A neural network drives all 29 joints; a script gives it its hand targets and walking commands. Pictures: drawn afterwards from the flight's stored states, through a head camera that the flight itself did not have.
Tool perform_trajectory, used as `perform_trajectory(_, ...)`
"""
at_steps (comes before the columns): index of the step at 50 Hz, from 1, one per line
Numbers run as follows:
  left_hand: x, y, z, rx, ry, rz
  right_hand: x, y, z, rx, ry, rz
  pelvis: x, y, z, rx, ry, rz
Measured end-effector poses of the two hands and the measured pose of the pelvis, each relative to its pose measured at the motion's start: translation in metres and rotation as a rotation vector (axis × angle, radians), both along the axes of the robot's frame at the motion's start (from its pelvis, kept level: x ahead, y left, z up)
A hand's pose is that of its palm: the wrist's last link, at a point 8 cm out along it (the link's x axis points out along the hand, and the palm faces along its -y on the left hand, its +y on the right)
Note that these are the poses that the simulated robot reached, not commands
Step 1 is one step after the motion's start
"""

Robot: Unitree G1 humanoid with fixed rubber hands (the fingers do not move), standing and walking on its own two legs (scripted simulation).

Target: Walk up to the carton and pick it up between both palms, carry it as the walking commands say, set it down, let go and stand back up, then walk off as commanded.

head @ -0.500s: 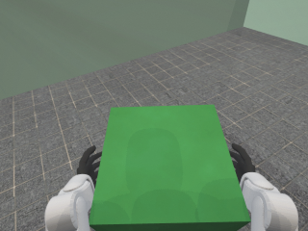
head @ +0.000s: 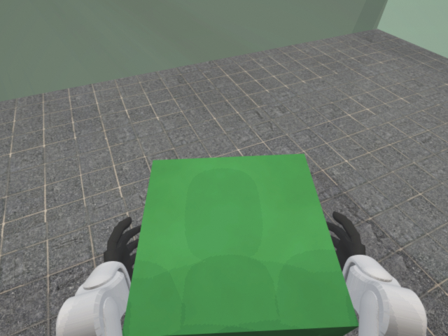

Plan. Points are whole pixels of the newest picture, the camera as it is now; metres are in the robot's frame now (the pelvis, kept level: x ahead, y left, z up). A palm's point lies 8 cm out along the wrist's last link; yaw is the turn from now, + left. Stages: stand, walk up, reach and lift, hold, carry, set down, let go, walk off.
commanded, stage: carry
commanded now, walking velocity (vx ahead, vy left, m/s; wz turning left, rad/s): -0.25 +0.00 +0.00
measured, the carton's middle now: (233, 261) +0.25 +0.01 +0.02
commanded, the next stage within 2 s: none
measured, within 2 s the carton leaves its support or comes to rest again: neither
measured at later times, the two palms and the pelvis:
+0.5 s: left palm out of the picture +0.03 +0.16 +0.08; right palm out of the picture +0.03 -0.20 +0.08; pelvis -0.19 -0.01 -0.01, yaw +0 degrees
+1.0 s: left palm out of the picture -0.16 +0.14 +0.08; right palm out of the picture -0.18 -0.21 +0.07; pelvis -0.39 -0.02 +0.00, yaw -2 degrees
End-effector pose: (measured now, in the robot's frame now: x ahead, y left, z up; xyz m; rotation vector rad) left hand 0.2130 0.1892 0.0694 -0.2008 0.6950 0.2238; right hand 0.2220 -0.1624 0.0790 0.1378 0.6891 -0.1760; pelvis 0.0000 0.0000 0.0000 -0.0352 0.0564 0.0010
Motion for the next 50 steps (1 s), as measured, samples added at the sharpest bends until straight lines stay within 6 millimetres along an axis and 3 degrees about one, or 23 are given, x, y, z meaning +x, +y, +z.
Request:
perform_trajectory(5, -0.023, -0.015, 0.014, 0.034, -0.049, -0.046, -0.037, -0.015, 0.007, 0.011, -0.049, -0.028, -0.035, -0.006, 0.001, -0.008, 0.018, -0.015)
perform_trajectory(9, -0.045, -0.037, 0.017, 0.059, -0.076, -0.085, -0.072, -0.037, 0.000, 0.016, -0.076, -0.052, -0.068, -0.016, -0.008, 0.010, 0.022, -0.042)
perform_trajectory(13, -0.080, -0.056, 0.011, 0.054, -0.023, -0.098, -0.114, -0.056, -0.008, 0.017, -0.022, -0.065, -0.100, -0.022, -0.004, 0.044, -0.003, -0.049)
perform_trajectory(16, -0.107, -0.059, 0.011, 0.068, -0.011, -0.104, -0.141, -0.059, -0.010, 0.044, -0.010, -0.082, -0.123, -0.023, -0.002, 0.064, -0.014, -0.054)
perform_trajectory(22, -0.155, -0.047, 0.015, 0.054, -0.045, -0.069, -0.176, -0.047, -0.001, 0.029, -0.044, -0.048, -0.169, -0.019, -0.003, 0.073, -0.002, -0.032)
perform_trajectory(28, -0.210, -0.014, 0.006, 0.036, -0.066, -0.018, -0.209, -0.014, 0.004, -0.014, -0.067, 0.021, -0.220, -0.004, -0.011, 0.066, 0.006, 0.002)
perform_trajectory(32, -0.251, 0.005, 0.001, 0.028, -0.018, -0.003, -0.244, 0.006, 0.002, 0.000, -0.018, 0.021, -0.250, 0.003, -0.004, 0.030, -0.006, 0.002)
perform_trajectory(36, -0.280, 0.007, 0.003, -0.008, -0.015, 0.005, -0.277, 0.007, 0.008, -0.014, -0.014, 0.012, -0.279, 0.004, 0.002, -0.008, -0.006, 0.010)
perform_trajectory(43, -0.315, -0.014, 0.018, 0.030, -0.067, -0.062, -0.334, -0.015, 0.012, -0.001, -0.065, -0.039, -0.333, -0.003, 0.000, -0.014, 0.017, -0.013)
perform_trajectory(50, -0.372, -0.051, 0.009, 0.043, -0.014, -0.096, -0.407, -0.051, -0.008, 0.012, -0.010, -0.069, -0.393, -0.018, -0.003, 0.035, -0.004, -0.045)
